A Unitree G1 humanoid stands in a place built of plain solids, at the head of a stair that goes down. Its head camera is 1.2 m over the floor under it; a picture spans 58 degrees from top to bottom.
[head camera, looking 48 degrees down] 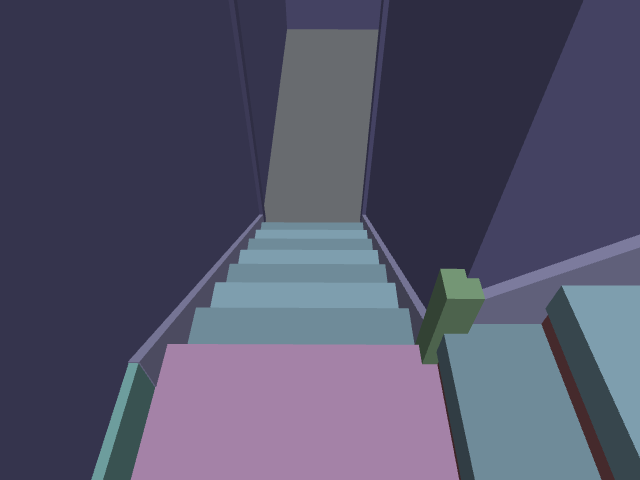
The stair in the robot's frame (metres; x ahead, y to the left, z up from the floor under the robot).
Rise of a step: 0.18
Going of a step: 0.25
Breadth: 0.80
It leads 1 degrees to the right of straight ahead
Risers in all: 8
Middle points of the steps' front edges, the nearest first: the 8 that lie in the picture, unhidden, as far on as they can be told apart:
0.65 0.08 0.00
0.90 0.07 -0.18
1.15 0.07 -0.36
1.40 0.06 -0.54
1.65 0.06 -0.71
1.90 0.06 -0.89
2.14 0.06 -1.07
2.39 0.06 -1.25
